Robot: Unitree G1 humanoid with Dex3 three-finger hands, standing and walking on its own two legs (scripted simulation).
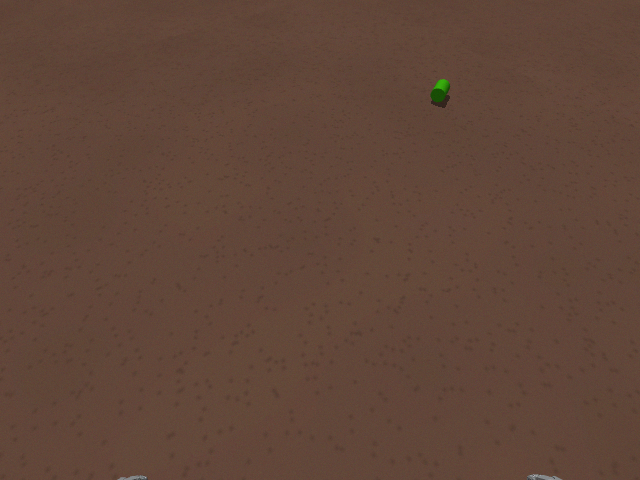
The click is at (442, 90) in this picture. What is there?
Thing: lying can
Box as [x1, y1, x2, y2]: [431, 79, 449, 101]
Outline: 444,79 439,80 431,92 431,98 435,101 442,100 449,88 449,83
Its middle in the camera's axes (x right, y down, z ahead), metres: +0.73 -0.90 +2.30
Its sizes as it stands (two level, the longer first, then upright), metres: 0.118 0.086 0.086
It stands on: the floor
